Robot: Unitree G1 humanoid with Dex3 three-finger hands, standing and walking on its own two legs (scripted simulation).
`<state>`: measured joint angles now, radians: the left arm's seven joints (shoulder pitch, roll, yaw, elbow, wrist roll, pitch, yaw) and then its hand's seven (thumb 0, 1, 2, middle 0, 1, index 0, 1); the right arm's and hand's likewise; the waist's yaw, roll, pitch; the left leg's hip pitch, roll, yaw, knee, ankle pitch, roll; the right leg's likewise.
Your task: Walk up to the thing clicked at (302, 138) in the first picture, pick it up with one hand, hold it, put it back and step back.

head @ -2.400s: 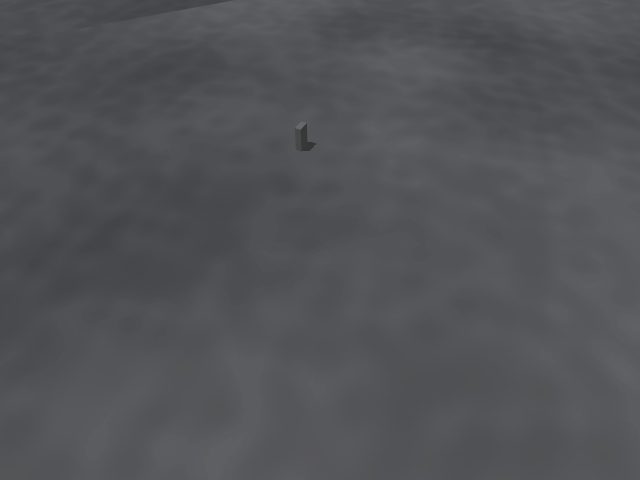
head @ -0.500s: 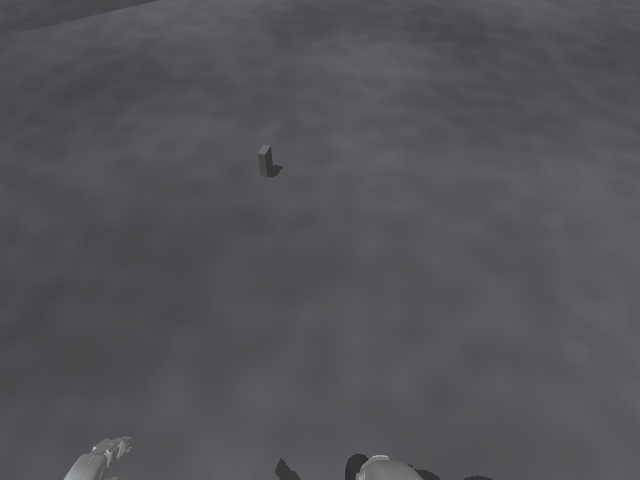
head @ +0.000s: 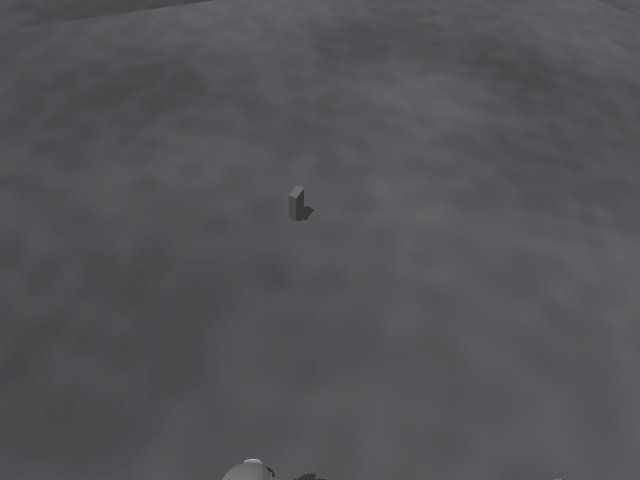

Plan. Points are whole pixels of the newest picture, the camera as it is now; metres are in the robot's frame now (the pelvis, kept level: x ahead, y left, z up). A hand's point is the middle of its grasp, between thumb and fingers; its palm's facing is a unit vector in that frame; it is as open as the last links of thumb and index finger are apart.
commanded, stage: walk up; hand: left
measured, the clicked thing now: (296, 203) +1.20 +0.15 -0.69
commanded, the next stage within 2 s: none
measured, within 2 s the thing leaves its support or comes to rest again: neither
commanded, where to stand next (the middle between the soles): +0.88 -0.06 m, yaw +1 degrees
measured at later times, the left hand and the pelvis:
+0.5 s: hand (198, 324) +0.35 +0.23 -0.11, palm faces -0.04 -0.92 -0.39, open 7.4 cm; pelvis +0.25 -0.05 +0.00, yaw +0 degrees
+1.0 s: hand (210, 281) +0.46 +0.24 -0.15, palm faces -0.02 -0.95 -0.32, open 7.4 cm; pelvis +0.43 -0.03 +0.00, yaw +0 degrees
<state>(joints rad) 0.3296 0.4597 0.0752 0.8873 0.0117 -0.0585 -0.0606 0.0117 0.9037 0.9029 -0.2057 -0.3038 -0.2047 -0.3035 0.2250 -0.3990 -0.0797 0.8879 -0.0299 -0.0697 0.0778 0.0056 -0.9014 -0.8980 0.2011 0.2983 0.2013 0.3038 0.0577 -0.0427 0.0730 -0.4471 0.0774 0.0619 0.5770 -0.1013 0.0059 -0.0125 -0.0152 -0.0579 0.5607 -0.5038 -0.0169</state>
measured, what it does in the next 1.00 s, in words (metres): walks ahead: right foot, then left foot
